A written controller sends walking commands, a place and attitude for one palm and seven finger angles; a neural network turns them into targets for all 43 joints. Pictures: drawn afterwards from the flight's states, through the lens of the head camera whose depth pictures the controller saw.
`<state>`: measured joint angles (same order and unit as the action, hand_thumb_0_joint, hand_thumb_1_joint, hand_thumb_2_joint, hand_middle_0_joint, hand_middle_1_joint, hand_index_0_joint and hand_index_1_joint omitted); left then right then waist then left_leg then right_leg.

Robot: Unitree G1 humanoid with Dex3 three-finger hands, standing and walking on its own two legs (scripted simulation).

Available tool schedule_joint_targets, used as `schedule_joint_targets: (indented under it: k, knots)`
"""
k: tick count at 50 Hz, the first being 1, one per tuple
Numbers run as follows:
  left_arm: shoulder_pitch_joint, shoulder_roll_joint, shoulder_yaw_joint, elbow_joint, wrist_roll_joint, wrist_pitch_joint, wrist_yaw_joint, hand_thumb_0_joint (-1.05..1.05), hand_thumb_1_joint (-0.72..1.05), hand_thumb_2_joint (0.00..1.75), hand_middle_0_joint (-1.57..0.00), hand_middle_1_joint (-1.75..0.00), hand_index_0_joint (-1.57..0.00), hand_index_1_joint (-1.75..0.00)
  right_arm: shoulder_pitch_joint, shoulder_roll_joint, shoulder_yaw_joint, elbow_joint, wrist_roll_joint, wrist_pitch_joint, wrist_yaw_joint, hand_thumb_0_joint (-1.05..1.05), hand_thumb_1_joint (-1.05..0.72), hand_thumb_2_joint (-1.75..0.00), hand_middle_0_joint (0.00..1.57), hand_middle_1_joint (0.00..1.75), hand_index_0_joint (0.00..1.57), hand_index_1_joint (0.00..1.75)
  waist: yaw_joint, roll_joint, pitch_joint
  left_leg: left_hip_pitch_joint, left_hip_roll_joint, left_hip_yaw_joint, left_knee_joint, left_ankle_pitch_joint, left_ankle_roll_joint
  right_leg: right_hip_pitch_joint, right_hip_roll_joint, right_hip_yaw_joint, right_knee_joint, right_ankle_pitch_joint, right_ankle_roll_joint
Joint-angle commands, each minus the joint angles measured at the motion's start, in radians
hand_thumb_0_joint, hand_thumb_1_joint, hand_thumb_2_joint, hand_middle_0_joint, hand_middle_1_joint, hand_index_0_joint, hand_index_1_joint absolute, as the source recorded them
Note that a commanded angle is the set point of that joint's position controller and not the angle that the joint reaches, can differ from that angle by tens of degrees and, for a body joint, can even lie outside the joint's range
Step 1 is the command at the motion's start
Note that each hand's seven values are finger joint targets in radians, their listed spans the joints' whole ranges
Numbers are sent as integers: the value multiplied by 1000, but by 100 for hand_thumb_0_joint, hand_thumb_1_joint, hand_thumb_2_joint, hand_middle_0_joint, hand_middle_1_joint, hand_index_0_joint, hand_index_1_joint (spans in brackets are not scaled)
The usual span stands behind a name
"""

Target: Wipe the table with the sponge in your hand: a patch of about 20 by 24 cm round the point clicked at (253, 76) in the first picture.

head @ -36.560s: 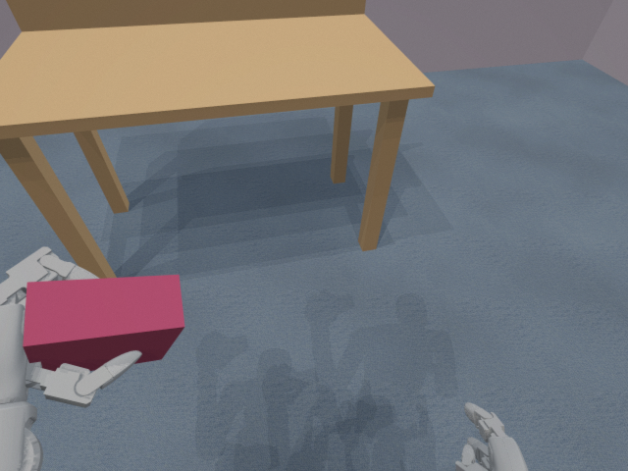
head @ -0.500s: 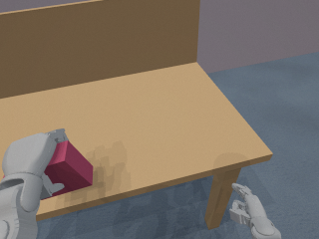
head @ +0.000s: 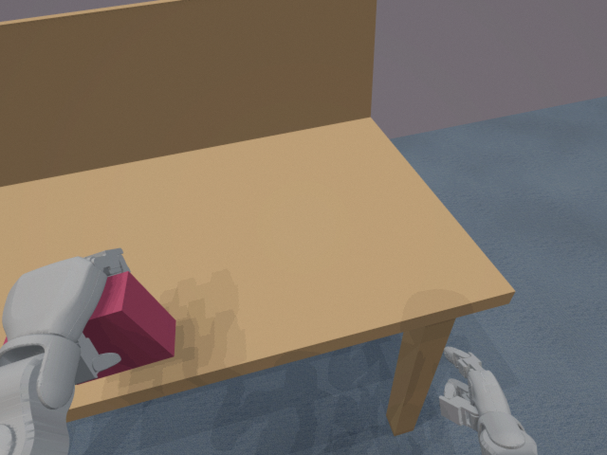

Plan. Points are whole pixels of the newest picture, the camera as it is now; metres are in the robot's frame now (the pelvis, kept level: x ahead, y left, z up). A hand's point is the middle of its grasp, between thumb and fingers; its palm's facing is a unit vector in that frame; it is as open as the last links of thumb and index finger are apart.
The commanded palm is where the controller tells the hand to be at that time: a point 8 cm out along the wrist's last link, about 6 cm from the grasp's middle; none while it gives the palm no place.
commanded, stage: step back with the hand held close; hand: left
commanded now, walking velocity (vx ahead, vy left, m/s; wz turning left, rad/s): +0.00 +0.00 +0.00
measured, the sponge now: (110, 338) +0.19 +0.28 +0.10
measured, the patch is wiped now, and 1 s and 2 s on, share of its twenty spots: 0.95 0.95 0.95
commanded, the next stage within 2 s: stop stepping back and stand still in 1.68 s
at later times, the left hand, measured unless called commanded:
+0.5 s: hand (101, 299) +0.19 +0.25 +0.18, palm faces +0.40 -0.81 -0.43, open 9.6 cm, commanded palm +0.13 +0.29 +0.20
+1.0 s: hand (66, 346) +0.14 +0.26 +0.17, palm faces +0.48 -0.80 -0.35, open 9.6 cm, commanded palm +0.08 +0.29 +0.20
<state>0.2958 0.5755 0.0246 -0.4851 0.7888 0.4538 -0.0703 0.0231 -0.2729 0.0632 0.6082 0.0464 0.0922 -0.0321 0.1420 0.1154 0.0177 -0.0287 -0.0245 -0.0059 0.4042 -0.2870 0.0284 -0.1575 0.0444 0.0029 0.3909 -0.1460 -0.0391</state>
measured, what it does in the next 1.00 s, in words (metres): shifts its weight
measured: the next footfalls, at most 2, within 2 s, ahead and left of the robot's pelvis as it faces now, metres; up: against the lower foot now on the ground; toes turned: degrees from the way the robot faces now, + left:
right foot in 1.38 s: -0.09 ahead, -0.13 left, +0.00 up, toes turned +1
left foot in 1.66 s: -0.17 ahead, +0.14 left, +0.00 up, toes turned +3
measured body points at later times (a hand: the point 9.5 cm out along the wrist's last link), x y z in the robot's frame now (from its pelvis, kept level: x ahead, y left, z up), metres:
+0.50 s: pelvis -0.02 +0.01 -0.02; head -0.01 +0.01 +0.43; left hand +0.17 +0.29 +0.20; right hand +0.12 -0.24 -0.11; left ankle -0.04 +0.10 -0.74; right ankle +0.05 -0.10 -0.74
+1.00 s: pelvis -0.07 +0.01 -0.03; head -0.07 +0.01 +0.42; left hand +0.11 +0.30 +0.19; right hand +0.12 -0.22 -0.10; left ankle -0.04 +0.10 -0.74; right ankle +0.05 -0.10 -0.74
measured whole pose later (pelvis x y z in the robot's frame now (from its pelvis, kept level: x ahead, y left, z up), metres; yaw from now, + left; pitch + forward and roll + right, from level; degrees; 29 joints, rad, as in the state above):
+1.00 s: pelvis -0.07 +0.01 -0.03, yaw +2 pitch +1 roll +0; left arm 0.38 0.36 0.38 -0.54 -0.04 -0.13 0.14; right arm 0.20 -0.23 0.02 0.55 0.00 0.00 -0.06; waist 0.01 0.00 -0.03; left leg -0.43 -0.04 -0.01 0.76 -0.37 0.04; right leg -0.50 0.01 -0.03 0.65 -0.16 -0.02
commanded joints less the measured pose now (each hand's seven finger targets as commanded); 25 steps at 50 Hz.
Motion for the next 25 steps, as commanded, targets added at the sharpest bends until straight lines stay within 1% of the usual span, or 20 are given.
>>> schedule_joint_targets:
  k: [1,2,3,4,5,6,7,8,9,10,11,12,13,15,17,18,20,22,23,25]
  knots:
    - [-180,219,169,-189,40,-17,57,0,10,130,-120,-160,-120,-160,-224,-91,-40,-182,3,-53,-4,0,-90,-90,20,30,20,30,1,-35,-132,-136,14,-81,-82,228,21,171,-28,112,-46,34,-40]
    - [-191,233,185,-228,43,-18,59,0,10,130,-120,-160,-120,-160,-262,-88,-36,-192,7,-65,-3,0,-90,-90,20,30,20,30,1,-17,-148,-128,17,-91,-84,219,22,176,-14,140,-43,28,-47]
    - [-196,225,176,-216,46,-16,59,0,10,130,-120,-160,-120,-160,-230,-85,-34,-194,2,-66,-2,0,-90,-90,20,30,20,30,6,-21,-163,-139,14,-83,-80,232,24,194,-23,106,-31,41,-43]
    - [-168,155,117,-50,54,0,57,0,10,130,-120,-160,-120,-160,-210,-89,-32,-165,7,-57,-9,0,-90,-90,20,30,20,30,-22,-95,-70,-160,15,-76,-82,214,16,128,-19,102,-53,13,-40]
    - [-369,24,376,-292,-799,-250,108,0,10,130,-120,-160,-120,-160,-20,-56,-66,-360,13,-67,-17,0,-90,-90,20,30,20,30,-136,-214,45,-156,33,-69,13,35,27,-74,-46,158,-97,83,-18]
    - [-125,118,413,-60,-792,-326,134,0,10,130,-120,-160,-120,-160,35,-66,-34,-278,-10,-81,-21,0,-90,-90,20,30,20,30,-105,-300,-57,-129,34,-80,30,21,34,-63,-80,122,-66,51,-19]
    - [-93,111,459,-133,-838,-392,154,0,10,130,-120,-160,-120,-160,60,-66,-41,-276,-4,-85,-27,0,-90,-90,20,30,20,30,-110,-290,-75,-118,27,-85,61,24,27,-85,-121,166,-78,46,-16]
    - [-66,69,435,-208,-854,-445,165,0,10,130,-120,-160,-120,-160,69,-52,-42,-260,-11,-90,-33,0,-90,-90,20,30,20,30,-120,-262,-155,-98,44,-77,94,50,28,-63,-178,165,-60,94,-15]
    - [-64,68,441,-291,-866,-484,181,0,10,130,-120,-160,-120,-160,68,-57,-48,-251,-13,-97,-38,0,-90,-90,20,30,20,30,-130,-194,-197,-97,62,-80,106,87,22,-51,-218,174,-29,160,-23]
    - [-17,62,450,-321,-875,-515,195,0,10,130,-120,-160,-120,-160,68,-61,-53,-242,-19,-102,-45,0,-90,-90,20,30,20,30,-135,-119,-224,-106,76,-82,112,137,21,-41,-238,172,9,240,-27]
    - [17,51,454,-360,-876,-541,207,0,10,130,-120,-160,-120,-160,74,-68,-59,-235,-23,-102,-46,0,-90,-90,20,30,20,30,-138,-42,-249,-127,101,-104,98,204,19,-13,-240,157,62,303,-28]
    - [41,80,495,-399,-879,-566,218,0,10,130,-120,-160,-120,-160,55,-76,-58,-239,-29,-110,-47,0,-90,-90,20,30,20,30,-130,34,-258,-146,124,-137,74,268,23,-8,-213,143,112,323,-19]
    - [100,43,488,-361,-881,-579,223,0,10,130,-120,-160,-120,-160,61,-69,-61,-230,-29,-108,-48,0,-90,-90,20,30,20,30,-129,42,-251,-193,144,-161,65,311,24,1,-191,102,149,299,-5]
    - [120,32,494,-353,-880,-594,226,0,10,130,-120,-160,-120,-160,64,-73,-74,-223,-27,-102,-45,0,-90,-90,20,30,20,30,-134,28,-235,-243,172,-186,62,370,24,-11,-172,87,183,248,7]
    - [123,40,511,-345,-878,-606,228,0,10,130,-120,-160,-120,-160,56,-76,-82,-225,-26,-104,-46,0,-90,-90,20,30,20,30,-133,12,-221,-256,183,-201,57,405,22,-42,-156,76,207,174,13]
    - [139,22,503,-319,-879,-611,226,0,10,130,-120,-160,-120,-160,72,-75,-88,-217,-28,-103,-47,0,-90,-90,20,30,20,30,-136,-11,-217,-272,189,-204,60,415,25,-43,-145,65,212,130,18]
    - [128,12,494,-293,-879,-611,221,0,10,130,-120,-160,-120,-160,78,-85,-96,-217,-27,-105,-44,0,-90,-90,20,30,20,30,-138,-21,-185,-308,194,-206,61,379,28,-65,-138,72,209,70,21]
    - [99,12,484,-308,-873,-617,221,0,10,130,-120,-160,-120,-160,66,-90,-97,-225,-23,-112,-46,0,-90,-90,20,30,20,30,-140,-28,-174,-344,184,-205,72,300,24,-67,-151,91,199,95,12]
    - [110,8,482,-291,-874,-623,222,0,10,130,-120,-160,-120,-160,78,-88,-97,-217,-26,-113,-47,0,-90,-90,20,30,20,30,-142,-47,-172,-366,181,-203,81,253,26,-61,-157,97,192,102,11]
    - [117,7,475,-293,-873,-628,223,0,10,130,-120,-160,-120,-160,86,-89,-99,-218,-25,-116,-46,0,-90,-90,20,30,20,30,-146,-81,-170,-405,158,-189,117,151,20,-57,-189,135,161,161,-2]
